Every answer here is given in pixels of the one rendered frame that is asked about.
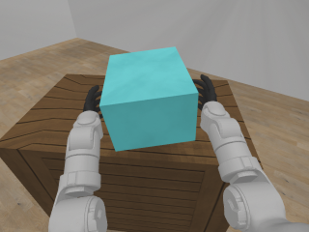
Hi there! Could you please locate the pedestal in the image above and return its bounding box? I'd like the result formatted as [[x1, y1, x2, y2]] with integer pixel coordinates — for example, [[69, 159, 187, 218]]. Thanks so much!
[[0, 73, 263, 232]]

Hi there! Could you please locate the carton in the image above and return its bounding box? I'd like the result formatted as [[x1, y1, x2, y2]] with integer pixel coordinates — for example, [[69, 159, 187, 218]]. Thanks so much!
[[99, 46, 199, 152]]

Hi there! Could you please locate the robot left hand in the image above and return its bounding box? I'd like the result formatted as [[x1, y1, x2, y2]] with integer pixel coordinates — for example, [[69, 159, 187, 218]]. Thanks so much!
[[83, 85, 103, 119]]

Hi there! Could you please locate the robot right upper arm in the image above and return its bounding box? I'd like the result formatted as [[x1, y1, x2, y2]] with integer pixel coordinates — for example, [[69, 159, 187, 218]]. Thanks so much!
[[223, 181, 309, 232]]

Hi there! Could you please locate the left robot forearm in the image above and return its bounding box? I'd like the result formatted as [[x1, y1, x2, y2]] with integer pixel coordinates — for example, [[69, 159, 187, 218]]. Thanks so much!
[[48, 110, 103, 232]]

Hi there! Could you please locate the robot left upper arm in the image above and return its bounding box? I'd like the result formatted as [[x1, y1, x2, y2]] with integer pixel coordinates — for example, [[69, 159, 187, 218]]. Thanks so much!
[[49, 195, 108, 232]]

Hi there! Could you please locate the robot right hand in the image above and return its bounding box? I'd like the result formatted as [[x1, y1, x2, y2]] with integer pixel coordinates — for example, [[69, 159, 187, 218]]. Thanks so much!
[[192, 74, 217, 111]]

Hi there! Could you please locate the right robot forearm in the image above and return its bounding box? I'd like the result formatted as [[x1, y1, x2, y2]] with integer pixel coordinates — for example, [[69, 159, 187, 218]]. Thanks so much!
[[200, 101, 286, 214]]

